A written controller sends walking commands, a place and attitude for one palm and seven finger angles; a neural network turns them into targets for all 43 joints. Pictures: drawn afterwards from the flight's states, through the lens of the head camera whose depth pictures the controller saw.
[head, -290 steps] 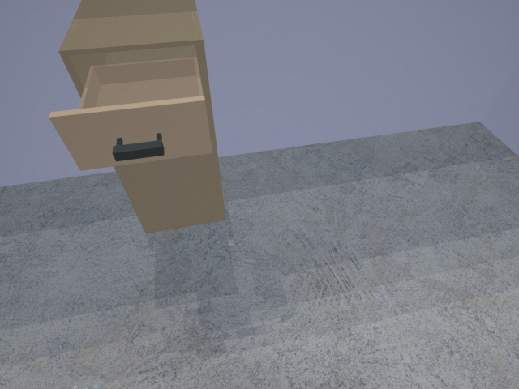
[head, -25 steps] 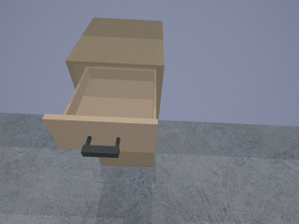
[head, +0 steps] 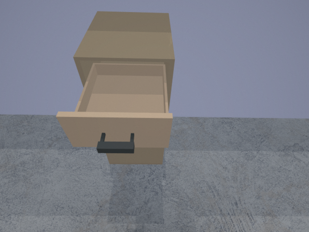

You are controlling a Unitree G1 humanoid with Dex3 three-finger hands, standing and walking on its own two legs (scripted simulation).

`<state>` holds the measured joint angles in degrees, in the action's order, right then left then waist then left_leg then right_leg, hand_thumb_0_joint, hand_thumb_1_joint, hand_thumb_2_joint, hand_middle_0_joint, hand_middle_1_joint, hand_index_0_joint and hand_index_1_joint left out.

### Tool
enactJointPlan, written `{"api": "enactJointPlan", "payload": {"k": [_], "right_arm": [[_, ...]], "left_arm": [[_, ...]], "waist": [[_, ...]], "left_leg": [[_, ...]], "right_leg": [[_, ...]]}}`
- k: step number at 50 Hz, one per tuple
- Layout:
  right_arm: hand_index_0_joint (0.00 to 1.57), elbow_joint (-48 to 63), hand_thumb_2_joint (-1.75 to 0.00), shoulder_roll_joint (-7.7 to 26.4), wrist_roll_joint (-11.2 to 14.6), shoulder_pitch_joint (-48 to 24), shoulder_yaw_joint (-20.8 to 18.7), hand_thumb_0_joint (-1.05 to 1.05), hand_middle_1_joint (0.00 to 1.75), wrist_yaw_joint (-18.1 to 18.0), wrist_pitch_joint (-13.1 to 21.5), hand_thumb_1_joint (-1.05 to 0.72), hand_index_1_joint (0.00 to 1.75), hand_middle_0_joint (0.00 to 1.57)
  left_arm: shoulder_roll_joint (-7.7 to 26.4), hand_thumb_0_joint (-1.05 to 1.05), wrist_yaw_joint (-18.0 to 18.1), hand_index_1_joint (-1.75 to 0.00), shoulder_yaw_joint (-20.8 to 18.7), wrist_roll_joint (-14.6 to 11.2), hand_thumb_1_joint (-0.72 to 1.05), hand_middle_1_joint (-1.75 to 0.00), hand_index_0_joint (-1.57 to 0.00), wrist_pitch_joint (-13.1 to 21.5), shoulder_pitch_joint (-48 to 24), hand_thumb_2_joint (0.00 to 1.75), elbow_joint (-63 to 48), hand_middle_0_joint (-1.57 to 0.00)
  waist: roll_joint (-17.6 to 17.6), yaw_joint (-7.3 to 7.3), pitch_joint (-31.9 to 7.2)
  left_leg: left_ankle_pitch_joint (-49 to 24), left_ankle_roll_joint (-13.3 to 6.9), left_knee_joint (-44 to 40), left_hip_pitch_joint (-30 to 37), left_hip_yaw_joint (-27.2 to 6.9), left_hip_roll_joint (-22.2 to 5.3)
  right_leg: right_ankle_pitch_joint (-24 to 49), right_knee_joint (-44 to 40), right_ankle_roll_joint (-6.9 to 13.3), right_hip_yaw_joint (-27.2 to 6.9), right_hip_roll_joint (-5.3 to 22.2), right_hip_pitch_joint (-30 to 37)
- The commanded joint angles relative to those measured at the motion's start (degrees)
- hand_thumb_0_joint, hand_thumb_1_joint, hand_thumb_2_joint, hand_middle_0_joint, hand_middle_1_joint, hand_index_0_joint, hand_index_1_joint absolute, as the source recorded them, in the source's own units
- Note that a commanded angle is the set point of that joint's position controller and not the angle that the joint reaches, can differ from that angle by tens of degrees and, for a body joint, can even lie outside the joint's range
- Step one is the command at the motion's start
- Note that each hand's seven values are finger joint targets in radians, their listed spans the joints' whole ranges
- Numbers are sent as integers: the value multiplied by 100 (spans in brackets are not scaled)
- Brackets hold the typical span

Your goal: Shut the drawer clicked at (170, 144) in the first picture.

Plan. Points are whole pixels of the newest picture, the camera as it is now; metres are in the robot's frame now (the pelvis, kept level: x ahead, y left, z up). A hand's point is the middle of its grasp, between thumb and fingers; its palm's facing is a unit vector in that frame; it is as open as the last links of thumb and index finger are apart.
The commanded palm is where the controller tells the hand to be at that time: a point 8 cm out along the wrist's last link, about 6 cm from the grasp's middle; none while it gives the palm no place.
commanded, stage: come to a stop and stand still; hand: left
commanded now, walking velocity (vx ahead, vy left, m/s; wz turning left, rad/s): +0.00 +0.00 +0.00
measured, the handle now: (117, 141) +0.37 +0.14 -0.01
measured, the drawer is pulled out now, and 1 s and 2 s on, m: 0.28 0.28 0.28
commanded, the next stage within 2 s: look again from close up in 0.06 s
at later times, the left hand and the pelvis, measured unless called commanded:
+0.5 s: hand out of the picture -0.04 +0.14 -0.18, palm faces +0.04 -0.99 -0.15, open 7.4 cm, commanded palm none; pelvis -0.01 -0.01 +0.00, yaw +0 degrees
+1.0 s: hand out of the picture -0.03 +0.12 -0.18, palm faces +0.05 -0.99 -0.16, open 7.4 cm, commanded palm none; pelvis +0.01 -0.04 +0.00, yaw +0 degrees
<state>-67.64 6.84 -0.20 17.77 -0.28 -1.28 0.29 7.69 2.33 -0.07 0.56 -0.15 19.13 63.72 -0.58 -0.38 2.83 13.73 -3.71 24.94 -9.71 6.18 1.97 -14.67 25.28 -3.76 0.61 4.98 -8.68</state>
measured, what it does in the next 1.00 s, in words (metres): stands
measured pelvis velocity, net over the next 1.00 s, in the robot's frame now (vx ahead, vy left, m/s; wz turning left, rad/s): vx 0.01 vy -0.04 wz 0.00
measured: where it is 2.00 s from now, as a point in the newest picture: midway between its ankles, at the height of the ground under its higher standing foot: outside the picture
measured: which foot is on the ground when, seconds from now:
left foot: down 0.00-1.00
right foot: down 0.00-1.00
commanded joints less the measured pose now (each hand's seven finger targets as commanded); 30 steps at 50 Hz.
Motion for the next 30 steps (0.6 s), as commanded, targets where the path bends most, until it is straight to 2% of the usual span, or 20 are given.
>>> {"api": "enactJointPlan", "payload": {"k": [1,8,10,16,20,28,30], "right_arm": [[20,179,-90,613,-7,269,-139,0,30,-50,105,-90,30,20],[20,184,-90,518,-10,279,-154,0,30,-43,93,-90,30,20],[20,195,-90,502,1,299,-161,0,30,-37,90,-90,30,20],[20,219,-90,489,-12,250,-162,0,30,-27,73,-90,30,20],[20,241,-90,470,-2,236,-160,0,30,-25,76,-90,30,20],[20,250,-90,483,-8,195,-142,0,30,-33,81,-90,30,20],[20,245,-90,477,1,185,-138,0,30,-32,81,-90,30,20]], "left_arm": [[345,0,66,-30,-63,27,90,-30,-20,77,521,90,-74,-20],[262,0,74,-30,-70,40,90,-30,-20,86,597,90,-61,-20],[272,0,72,-30,-72,47,90,-30,-20,95,601,90,-60,-20],[235,0,69,-30,-79,56,90,-30,-20,101,604,90,-79,-20],[264,0,66,-30,-76,54,90,-30,-20,126,624,90,-82,-20],[275,0,62,-30,-84,46,90,-30,-20,131,568,90,-71,-20],[294,0,59,-30,-82,45,90,-30,-20,134,586,90,-84,-20]], "waist": [[86,47,246],[123,36,359],[16,23,343],[98,12,438],[-52,10,324],[118,3,270],[-6,22,245]], "left_leg": [[-228,103,-818,-152,-878,-838],[40,113,-830,-244,-890,-802],[64,114,-810,-248,-868,-804],[276,132,-812,-319,-875,-776],[5,140,-646,-210,-783,-743],[-140,163,-627,-147,-768,-755],[-140,156,-626,-159,-773,-762]], "right_leg": [[455,-236,326,-9,132,-319],[393,-244,343,-59,121,-490],[374,-266,344,-77,114,-504],[241,-298,368,-136,95,-672],[358,-337,386,-192,115,-656],[434,-325,407,-234,104,-652],[422,-361,408,-236,102,-604]]}}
